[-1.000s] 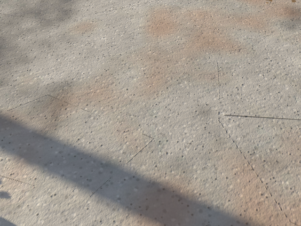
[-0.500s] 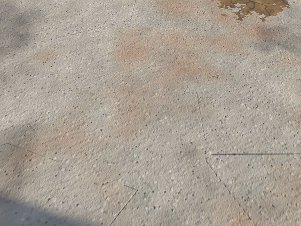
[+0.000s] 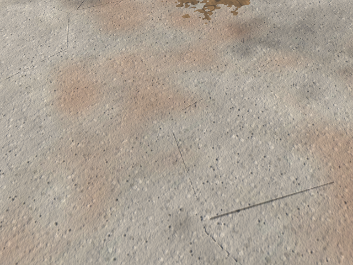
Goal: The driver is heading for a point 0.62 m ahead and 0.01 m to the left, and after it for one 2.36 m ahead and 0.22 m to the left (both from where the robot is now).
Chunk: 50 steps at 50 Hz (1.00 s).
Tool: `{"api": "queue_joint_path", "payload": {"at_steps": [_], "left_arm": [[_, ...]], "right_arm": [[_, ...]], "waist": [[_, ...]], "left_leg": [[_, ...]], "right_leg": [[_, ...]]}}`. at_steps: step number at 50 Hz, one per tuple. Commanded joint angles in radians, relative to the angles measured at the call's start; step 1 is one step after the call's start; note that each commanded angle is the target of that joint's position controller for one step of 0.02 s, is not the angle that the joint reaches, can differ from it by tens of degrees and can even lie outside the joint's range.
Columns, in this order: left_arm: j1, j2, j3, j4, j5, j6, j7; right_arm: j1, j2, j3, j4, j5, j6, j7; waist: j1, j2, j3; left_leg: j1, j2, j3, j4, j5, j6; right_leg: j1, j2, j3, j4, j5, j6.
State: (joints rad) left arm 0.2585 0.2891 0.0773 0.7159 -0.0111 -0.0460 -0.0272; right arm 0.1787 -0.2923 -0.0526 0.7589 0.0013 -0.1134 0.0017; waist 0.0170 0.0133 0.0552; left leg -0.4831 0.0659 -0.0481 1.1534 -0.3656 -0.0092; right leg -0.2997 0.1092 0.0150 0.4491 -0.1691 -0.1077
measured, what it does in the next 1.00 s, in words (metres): walks ahead: left foot, then right foot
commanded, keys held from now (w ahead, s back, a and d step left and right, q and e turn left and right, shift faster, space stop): w+e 0.16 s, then w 0.52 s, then q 0.32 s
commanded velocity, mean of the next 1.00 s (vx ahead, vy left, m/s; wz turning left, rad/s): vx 0.43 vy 0.00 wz -0.14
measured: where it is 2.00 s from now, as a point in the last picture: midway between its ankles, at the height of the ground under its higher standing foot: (197, 241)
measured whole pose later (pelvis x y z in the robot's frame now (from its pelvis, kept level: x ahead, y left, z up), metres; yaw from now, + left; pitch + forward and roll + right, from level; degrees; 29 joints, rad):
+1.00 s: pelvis +0.49 -0.04 +0.00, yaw -4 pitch +2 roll +0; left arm 0.12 0.25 0.05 0.72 0.03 -0.05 0.00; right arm 0.25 -0.32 -0.07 0.79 0.02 0.02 -0.03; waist -0.02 0.04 0.05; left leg -0.53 0.05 -0.02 1.09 -0.46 -0.08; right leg -0.34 -0.02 -0.10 0.43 -0.13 -0.04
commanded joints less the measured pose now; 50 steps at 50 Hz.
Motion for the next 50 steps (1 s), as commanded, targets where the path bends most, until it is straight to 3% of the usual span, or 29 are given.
{"api": "queue_joint_path", "payload": {"at_steps": [1,3,5,8,12,14,15,16,17,18,19,20,21,23,26,29,34,36,38,39,40,41,42,43,45,47,50], "left_arm": [[-0.029,0.129,0.031,-0.084,0.0,-0.022,0.017],[-0.005,0.16,0.039,-0.076,-0.003,-0.019,0.031],[0.02,0.165,0.042,-0.067,-0.008,-0.012,0.039],[0.078,0.17,0.044,-0.047,-0.013,-0.002,0.042],[0.112,0.141,0.036,-0.021,-0.01,0.002,0.046],[0.094,0.13,0.031,-0.022,-0.004,0.006,0.043],[0.091,0.092,0.017,-0.029,0.002,0.004,0.04],[0.172,0.039,-0.004,-0.042,0.016,-0.002,0.04],[0.277,0.019,-0.014,-0.039,-0.02,-0.013,0.039],[0.196,0.119,0.003,-0.029,-0.03,-0.015,0.04],[0.069,0.15,0.012,-0.055,-0.024,-0.015,0.04],[0.007,0.138,0.008,-0.071,-0.009,-0.015,0.04],[-0.013,0.121,0.009,-0.08,0.003,-0.02,0.037],[0.015,0.085,0.004,-0.072,-0.001,-0.021,0.03],[-0.033,0.047,-0.01,-0.089,0.006,-0.019,0.029],[-0.123,0.024,-0.023,-0.107,0.007,-0.027,0.022],[-0.258,0.03,-0.026,-0.139,-0.007,-0.037,0.003],[-0.287,0.042,-0.02,-0.156,0.0,-0.047,-0.006],[-0.197,0.074,-0.003,-0.132,0.015,-0.059,-0.007],[-0.095,0.108,0.013,-0.099,0.028,-0.062,-0.001],[0.032,0.176,0.03,-0.081,0.048,-0.063,0.01],[0.084,0.227,0.035,-0.083,0.061,-0.043,0.02],[0.11,0.188,0.03,-0.084,0.039,-0.022,0.019],[0.057,0.147,0.019,-0.087,0.03,-0.011,0.022],[-0.06,0.085,-0.003,-0.078,0.02,-0.007,0.026],[-0.145,0.084,0.0,-0.068,0.036,-0.01,0.023],[-0.193,0.109,0.012,-0.052,0.041,-0.016,0.032]], "right_arm": [[0.023,-0.101,-0.03,-0.067,-0.016,0.005,-0.003],[-0.049,-0.073,-0.018,-0.091,-0.019,0.013,-0.005],[-0.129,-0.051,-0.007,-0.109,-0.017,0.011,0.0],[-0.214,-0.059,-0.007,-0.134,0.001,0.003,0.012],[-0.201,-0.103,-0.022,-0.133,0.004,-0.014,0.028],[-0.101,-0.123,-0.037,-0.107,-0.002,-0.022,0.025],[0.007,-0.156,-0.051,-0.089,-0.015,-0.028,0.02],[0.144,-0.23,-0.069,-0.076,-0.027,-0.028,0.017],[0.238,-0.262,-0.084,-0.016,-0.012,-0.012,0.03],[0.217,-0.17,-0.06,-0.028,0.014,-0.01,0.033],[0.154,-0.128,-0.046,-0.037,0.011,-0.003,0.029],[0.105,-0.112,-0.036,-0.045,-0.002,0.003,0.027],[0.074,-0.094,-0.029,-0.042,-0.009,0.006,0.025],[0.063,-0.073,-0.02,-0.035,-0.012,0.003,0.022],[0.092,-0.112,-0.029,-0.011,0.003,0.0,0.015],[0.116,-0.142,-0.035,0.008,0.01,0.01,0.009],[0.201,-0.16,-0.035,0.055,0.022,0.028,0.008],[0.217,-0.157,-0.034,0.072,0.023,0.045,0.003],[0.195,-0.173,-0.038,0.073,0.023,0.06,-0.006],[0.184,-0.162,-0.033,0.065,0.022,0.06,-0.008],[0.166,-0.115,-0.015,0.033,0.001,0.052,-0.009],[0.315,-0.009,0.02,0.037,-0.016,0.043,-0.006],[0.346,-0.096,0.002,0.054,0.015,0.043,-0.006],[0.25,-0.158,-0.022,0.038,0.037,0.052,-0.01],[0.172,-0.132,-0.027,0.024,0.022,0.085,-0.024],[0.205,-0.093,-0.029,0.021,0.019,0.131,-0.035],[0.179,-0.07,-0.032,-0.013,0.01,0.159,-0.04]], "waist": [[-0.039,-0.031,-0.09],[-0.02,-0.043,-0.062],[0.013,-0.069,-0.052],[0.055,-0.092,-0.055],[0.045,-0.124,-0.058],[-0.014,-0.142,-0.082],[-0.066,-0.116,-0.171],[-0.081,0.054,-0.328],[-0.058,0.351,-0.393],[-0.093,0.194,-0.277],[-0.106,0.098,-0.154],[-0.087,0.043,-0.09],[-0.062,0.043,-0.054],[-0.03,0.09,-0.062],[-0.034,0.078,-0.051],[-0.062,0.062,-0.042],[-0.11,0.062,-0.013],[-0.1,0.066,0.0],[-0.035,0.079,-0.059],[0.017,0.068,-0.13],[0.067,0.0,-0.262],[0.031,-0.267,-0.426],[0.063,-0.259,-0.539],[0.067,-0.176,-0.406],[0.014,-0.112,-0.231],[-0.049,-0.148,-0.163],[-0.068,-0.149,-0.14]], "left_leg": [[-0.125,0.042,-0.017,-0.114,0.068,-0.037],[-0.115,0.022,0.003,-0.262,0.187,-0.063],[-0.059,-0.013,0.01,-0.435,0.346,-0.068],[0.009,-0.057,0.006,-0.577,0.46,-0.066],[0.016,-0.043,-0.021,-0.651,0.387,-0.014],[0.144,-0.062,0.017,-0.699,0.329,0.033],[0.323,-0.006,-0.026,-0.685,0.334,0.08],[0.634,0.181,-0.265,-0.651,0.328,0.182],[0.828,0.329,-0.711,-0.819,0.007,0.315],[0.763,0.313,-0.734,-0.875,-0.225,0.281],[0.637,0.276,-0.587,-0.884,-0.184,0.24],[0.518,0.235,-0.474,-0.897,-0.059,0.229],[0.438,0.199,-0.401,-0.917,0.036,0.228],[0.372,0.15,-0.302,-0.952,0.163,0.22],[0.353,0.153,-0.216,-0.992,0.304,0.247],[0.351,0.132,-0.129,-1.01,0.362,0.23],[0.387,0.14,-0.076,-0.986,0.38,0.202],[0.428,0.148,-0.097,-0.915,0.511,0.179],[0.449,0.125,-0.096,-0.785,0.687,0.137],[0.407,0.077,-0.075,-0.67,0.743,0.104],[0.253,0.012,-0.043,-0.458,0.528,0.053],[-0.06,-0.109,0.012,-0.095,-0.223,-0.024],[-0.112,-0.101,-0.089,0.068,-0.354,-0.036],[-0.182,-0.062,-0.078,0.122,-0.302,-0.044],[-0.182,-0.005,-0.034,0.069,-0.189,-0.064],[-0.035,0.01,-0.005,0.012,-0.115,-0.08],[0.006,0.018,0.015,-0.092,-0.023,-0.078]], "right_leg": [[0.117,-0.271,0.318,-0.221,0.305,-0.211],[0.053,-0.232,0.258,-0.229,0.302,-0.186],[0.015,-0.183,0.214,-0.213,0.232,-0.142],[0.024,-0.191,0.256,-0.188,0.123,-0.111],[0.169,-0.263,0.344,-0.089,0.088,-0.088],[0.187,-0.243,0.342,0.006,0.217,-0.06],[0.151,-0.191,0.296,0.17,0.26,-0.029],[-0.047,-0.097,0.215,0.474,0.024,0.022],[-0.353,-0.003,0.137,0.751,-0.413,0.079],[-0.466,-0.061,0.189,0.847,-0.383,0.077],[-0.495,-0.098,0.157,0.851,-0.293,0.074],[-0.469,-0.133,0.122,0.816,-0.231,0.075],[-0.442,-0.168,0.111,0.75,-0.181,0.076],[-0.361,-0.199,0.088,0.668,-0.14,0.081],[-0.376,-0.214,0.053,0.524,-0.089,0.104],[-0.347,-0.21,0.03,0.328,0.072,0.116],[-0.27,-0.168,0.0,0.135,0.203,0.113],[-0.243,-0.144,0.006,0.073,0.167,0.094],[-0.092,-0.109,-0.005,-0.003,0.194,0.064],[0.085,-0.11,-0.015,-0.037,0.304,0.039],[0.356,-0.257,0.1,0.04,0.63,-0.013],[0.693,-0.553,0.385,0.111,0.966,-0.173],[0.682,-0.585,0.485,0.071,0.823,-0.227],[0.572,-0.522,0.373,0.032,0.729,-0.19],[0.332,-0.44,0.221,-0.041,0.616,-0.14],[0.101,-0.403,0.12,-0.137,0.497,-0.128],[0.023,-0.413,0.038,-0.198,0.405,-0.144]]}}
Keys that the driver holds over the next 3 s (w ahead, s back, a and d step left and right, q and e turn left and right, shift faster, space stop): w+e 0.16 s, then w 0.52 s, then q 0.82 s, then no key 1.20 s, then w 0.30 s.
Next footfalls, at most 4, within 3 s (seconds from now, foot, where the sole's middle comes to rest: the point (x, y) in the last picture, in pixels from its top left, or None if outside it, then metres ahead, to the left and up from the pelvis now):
0.30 left None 0.37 0.14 -0.77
0.80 right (232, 230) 0.58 -0.16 -0.77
1.24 left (165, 228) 0.59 0.09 -0.77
1.70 right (224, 218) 0.63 -0.13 -0.77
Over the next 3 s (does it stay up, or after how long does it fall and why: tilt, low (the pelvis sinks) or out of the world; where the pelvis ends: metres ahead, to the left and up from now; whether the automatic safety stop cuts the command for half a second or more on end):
stays up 0.60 -0.03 -0.01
